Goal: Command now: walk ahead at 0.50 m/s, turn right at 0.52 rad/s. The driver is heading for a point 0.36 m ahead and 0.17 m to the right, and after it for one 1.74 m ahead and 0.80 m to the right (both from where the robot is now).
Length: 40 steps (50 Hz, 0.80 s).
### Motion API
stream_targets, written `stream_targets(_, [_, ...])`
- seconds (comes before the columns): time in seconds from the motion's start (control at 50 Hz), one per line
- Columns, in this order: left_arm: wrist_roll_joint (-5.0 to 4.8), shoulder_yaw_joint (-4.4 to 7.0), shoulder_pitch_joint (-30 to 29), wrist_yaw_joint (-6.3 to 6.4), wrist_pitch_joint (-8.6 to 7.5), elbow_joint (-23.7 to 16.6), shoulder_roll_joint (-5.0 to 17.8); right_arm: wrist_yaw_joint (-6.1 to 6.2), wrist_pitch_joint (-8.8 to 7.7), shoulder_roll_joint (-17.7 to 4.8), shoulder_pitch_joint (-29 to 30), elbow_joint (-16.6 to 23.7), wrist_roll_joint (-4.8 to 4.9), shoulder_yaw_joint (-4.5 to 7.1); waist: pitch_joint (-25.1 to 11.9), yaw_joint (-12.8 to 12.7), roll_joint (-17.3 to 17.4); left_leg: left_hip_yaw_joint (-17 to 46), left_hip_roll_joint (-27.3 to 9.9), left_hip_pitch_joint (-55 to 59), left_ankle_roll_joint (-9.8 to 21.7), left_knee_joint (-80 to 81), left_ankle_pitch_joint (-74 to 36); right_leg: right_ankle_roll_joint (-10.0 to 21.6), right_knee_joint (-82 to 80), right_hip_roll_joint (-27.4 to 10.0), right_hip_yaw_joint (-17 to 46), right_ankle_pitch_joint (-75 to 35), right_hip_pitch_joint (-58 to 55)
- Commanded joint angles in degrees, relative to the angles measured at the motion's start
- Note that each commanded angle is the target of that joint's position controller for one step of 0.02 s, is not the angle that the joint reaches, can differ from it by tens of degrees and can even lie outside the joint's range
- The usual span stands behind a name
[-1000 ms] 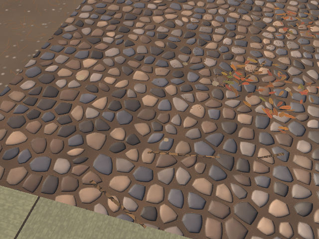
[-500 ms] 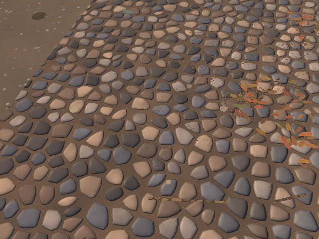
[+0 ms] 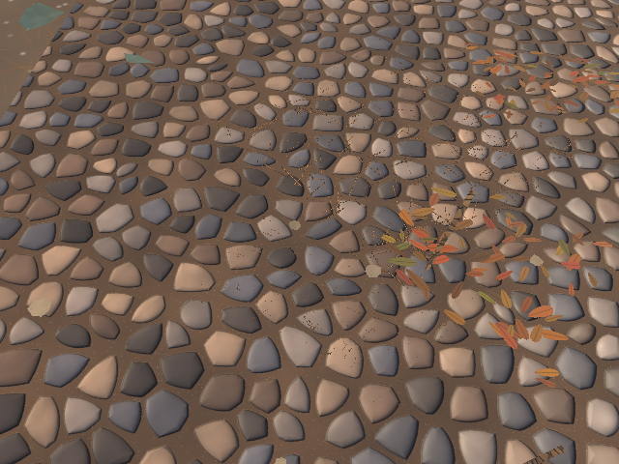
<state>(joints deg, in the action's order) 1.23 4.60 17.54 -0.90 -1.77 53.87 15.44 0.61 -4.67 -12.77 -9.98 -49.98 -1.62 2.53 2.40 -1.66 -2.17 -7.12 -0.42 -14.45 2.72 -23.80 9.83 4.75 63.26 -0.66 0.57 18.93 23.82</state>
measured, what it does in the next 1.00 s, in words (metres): walks ahead, turning right: right foot, then left foot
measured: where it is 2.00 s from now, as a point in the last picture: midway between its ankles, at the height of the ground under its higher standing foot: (498, 306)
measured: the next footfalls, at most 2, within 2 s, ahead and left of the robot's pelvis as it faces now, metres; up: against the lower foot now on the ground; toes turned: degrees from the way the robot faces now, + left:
right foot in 0.38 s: +0.32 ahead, -0.13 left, +0.00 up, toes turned -19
left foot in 0.92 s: +0.69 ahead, -0.13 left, +0.00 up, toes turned -34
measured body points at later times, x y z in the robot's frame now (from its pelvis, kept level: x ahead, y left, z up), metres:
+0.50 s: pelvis +0.25 -0.07 -0.01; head +0.28 -0.09 +0.43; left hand +0.45 +0.15 -0.13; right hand +0.22 -0.33 -0.15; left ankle +0.18 +0.10 -0.64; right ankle +0.28 -0.12 -0.74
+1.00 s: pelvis +0.53 -0.14 -0.02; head +0.56 -0.15 +0.43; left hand +0.69 +0.10 -0.15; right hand +0.56 -0.46 -0.10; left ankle +0.66 -0.10 -0.74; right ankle +0.32 -0.13 -0.67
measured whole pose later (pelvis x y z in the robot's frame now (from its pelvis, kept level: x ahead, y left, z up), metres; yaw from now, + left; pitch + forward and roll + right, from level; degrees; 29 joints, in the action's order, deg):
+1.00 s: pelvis +0.53 -0.14 -0.02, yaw -35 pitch +1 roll +0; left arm 0.6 4.1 22.9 0.1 -2.4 49.8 17.2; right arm 0.2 -3.6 -15.1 -4.4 -40.8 -2.3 1.7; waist 2.7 -4.2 -0.8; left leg -1.9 0.9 -24.6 2.1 -33.0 9.4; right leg 5.5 56.9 7.7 8.4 26.6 10.1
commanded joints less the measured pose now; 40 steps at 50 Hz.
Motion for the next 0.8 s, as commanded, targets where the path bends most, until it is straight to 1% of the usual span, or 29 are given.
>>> stream_targets(0.02, [0.59,0.19,1.7,-1.15,1.25,-3.0,0.4,0.17,-1.75,-4.8,-5.2,0.5,0.78,1.10,-1.3,0.5,7.8,11.8,-15.2,7.5,4.3,14.8,-5.6,-1.1,2.5,-4.1,1.7,-4.9,10.0])
stream_targets(0.04, [0.61,0.16,-0.1,-1.40,1.54,-3.7,0.4,0.13,-2.08,-5.2,-6.0,0.1,0.92,1.25,-1.0,0.5,7.4,9.9,-15.2,8.0,4.6,15.3,-7.5,-1.4,2.0,-4.5,1.4,-6.6,11.8])
stream_targets(0.1, [0.65,-0.09,-6.1,-2.13,1.91,-6.1,0.5,0.05,-2.25,-5.4,-8.4,-0.9,0.60,1.39,0.5,1.1,6.7,5.0,-14.8,9.4,5.2,16.1,-11.0,-2.3,-2.3,-5.2,0.6,-12.0,16.3])
stream_targets(0.16, [0.54,-0.84,-12.2,-2.82,1.67,-8.6,-0.2,0.06,-2.14,-5.7,-9.5,-1.5,0.44,1.44,2.0,2.0,6.5,0.1,-13.7,9.8,5.0,16.1,-14.0,-2.5,-12.8,-4.6,-1.6,-17.3,15.1])
stream_targets(0.2, [0.68,-1.36,-16.2,-3.23,1.56,-10.2,-0.5,0.26,-2.05,-6.8,-10.8,-2.0,0.50,1.71,2.7,3.0,6.6,-2.2,-14.2,11.0,4.8,16.1,-15.8,-1.8,-19.0,-4.2,-4.0,-18.8,13.1])
stream_targets(0.26, [0.97,-1.46,-19.6,-3.54,1.50,-12.0,0.2,0.63,-1.35,-8.0,-13.5,-3.1,0.44,2.09,3.4,3.9,6.4,-4.6,-15.8,16.1,4.3,14.0,-20.9,0.3,-24.3,-3.1,-6.6,-15.4,11.7])
stream_targets(0.28, [1.09,-1.37,-19.9,-3.51,1.49,-12.3,0.5,0.77,-0.93,-8.3,-14.0,-3.4,0.39,2.19,3.3,3.8,6.5,-5.5,-16.1,17.9,4.0,12.2,-25.1,1.2,-25.5,-2.4,-7.4,-13.3,10.9])
stream_targets(0.32, [1.29,-0.93,-17.7,-3.05,1.51,-12.0,1.4,1.03,-0.06,-9.8,-14.0,-3.7,0.30,2.56,1.3,2.4,7.8,-7.6,-16.2,20.5,3.4,4.9,-42.2,3.4,-27.1,1.1,-9.7,-7.2,5.8])
stream_targets(0.34, [1.29,-0.46,-13.9,-2.69,1.36,-11.1,2.1,1.05,0.56,-10.8,-14.0,-3.7,0.30,2.81,-1.1,0.7,8.2,-8.2,-16.2,21.3,3.2,-1.9,-49.3,4.7,-28.0,3.3,-10.4,-4.3,1.4])
stream_targets(0.36, [1.31,0.31,-7.4,-2.18,0.87,-9.3,3.3,0.93,1.21,-11.5,-13.8,-3.5,0.43,2.96,-4.9,-1.9,7.6,-8.7,-15.9,19.8,2.9,-12.1,-49.8,6.3,-30.5,5.5,-10.4,-3.7,-6.1])
stream_targets(0.38, [1.89,1.64,2.4,-1.28,0.34,-6.2,5.9,0.72,1.55,-11.3,-12.9,-2.6,0.49,2.84,-10.4,-6.3,4.3,-9.6,-14.7,11.3,1.0,-27.1,-39.5,8.5,-34.9,4.7,-6.3,-4.7,-20.1])
stream_targets(0.4, [2.27,3.42,5.3,-0.40,0.27,-6.2,12.7,-0.01,1.29,-5.2,-14.4,1.1,1.18,1.49,-16.2,-4.8,-7.1,-9.1,-8.7,-11.1,-2.1,-46.9,-0.4,14.3,-37.0,-12.2,18.5,1.9,-38.0])
stream_targets(0.42, [0.42,3.93,5.3,-0.08,0.96,-7.7,15.8,-0.76,0.55,-7.3,-10.2,4.5,0.78,2.06,-19.5,-4.5,-8.0,2.2,0.8,-24.5,-4.1,-58.4,22.8,19.5,-46.6,-20.0,43.7,-2.2,-42.6])
stream_targets(0.44, [-0.09,3.53,4.1,0.35,1.46,-6.8,14.2,-0.97,0.11,-8.4,-3.4,5.8,0.59,2.21,-11.7,-4.9,-0.6,7.7,-3.0,-30.4,-3.3,-57.9,16.5,17.4,-47.5,-17.8,33.8,-6.8,-38.5])
stream_targets(0.46, [-0.62,2.78,1.1,0.68,1.26,-6.6,11.1,-1.03,-0.60,-7.3,-3.7,5.7,1.10,1.68,-5.6,-2.6,1.0,7.6,-5.2,-28.9,-2.9,-53.0,10.8,15.4,-47.8,-16.0,26.3,-13.1,-30.4])
stream_targets(0.48, [-0.70,2.14,-1.9,0.86,0.82,-6.9,8.7,-0.85,-0.59,-7.1,-5.1,4.5,0.76,1.74,-2.7,0.2,3.2,7.9,-6.9,-24.8,-2.9,-47.7,8.7,12.8,-48.5,-12.5,20.9,-19.5,-24.0])
stream_targets(0.5, [-1.25,1.61,-3.8,1.09,0.35,-7.1,7.1,-0.79,0.29,-7.1,-6.3,4.3,-0.44,1.77,-2.0,2.3,2.8,8.2,-7.5,-21.1,-3.6,-44.9,8.2,11.7,-49.0,-9.8,17.2,-24.2,-19.7])
stream_targets(0.52, [-1.38,1.22,-4.5,1.05,-0.20,-7.5,6.3,-0.93,1.37,-6.8,-7.8,3.8,-1.12,1.72,-3.0,3.3,1.9,8.3,-7.8,-18.1,-4.2,-43.2,7.8,11.3,-49.3,-8.3,15.1,-26.8,-17.6])
stream_targets(0.54, [-1.53,1.12,-3.6,0.91,-0.87,-7.4,6.3,-1.16,2.23,-6.5,-7.8,4.1,-1.33,1.70,-3.6,3.6,1.8,7.9,-7.4,-17.4,-4.8,-42.2,7.8,11.5,-49.4,-7.5,14.5,-29.4,-16.9])
stream_targets(0.56, [-1.63,1.24,-2.5,0.77,-1.32,-7.0,7.0,-1.36,2.84,-6.0,-7.2,4.5,-1.29,1.61,-3.6,3.7,1.7,7.5,-7.3,-17.7,-5.4,-40.5,6.9,11.6,-49.9,-6.7,13.7,-29.9,-16.0])
stream_targets(0.58, [-1.51,1.42,-1.4,0.68,-1.55,-6.9,7.8,-1.48,3.21,-5.8,-5.6,5.1,-1.21,1.52,-3.1,3.4,1.5,7.2,-7.1,-18.7,-5.8,-38.6,5.2,11.4,-50.5,-6.2,13.6,-28.6,-15.4])
stream_targets(0.6, [-1.40,1.51,0.0,0.65,-1.64,-6.7,8.2,-1.53,3.41,-5.7,-3.3,6.0,-1.17,1.46,-2.3,2.6,1.1,7.0,-7.0,-20.3,-6.1,-36.4,3.2,11.1,-51.2,-5.9,14.0,-27.3,-15.3])
stream_targets(0.64, [-1.31,1.48,2.9,0.64,-1.61,-6.3,8.2,-1.52,3.56,-6.1,2.0,7.8,-1.04,1.41,-0.5,0.7,0.2,7.1,-6.7,-24.2,-6.5,-31.5,-0.7,10.4,-52.1,-5.7,15.3,-25.3,-16.7])
stream_targets(0.72, [-1.21,1.43,7.4,0.85,-1.51,-5.7,8.4,-1.84,3.22,-6.2,9.5,10.5,-0.74,0.98,0.1,-2.1,-0.8,7.7,-4.9,-27.3,-6.3,-22.2,-6.9,9.2,-50.9,-5.6,17.0,-26.9,-22.0])
stream_targets(0.8, [-0.64,1.39,10.6,1.43,-1.35,-5.3,8.8,-2.27,2.38,-6.3,15.8,13.4,-0.23,0.22,0.7,-4.0,-1.4,7.3,-2.1,-26.1,-5.1,-14.6,-8.0,8.8,-47.6,-6.2,18.8,-33.2,-25.9])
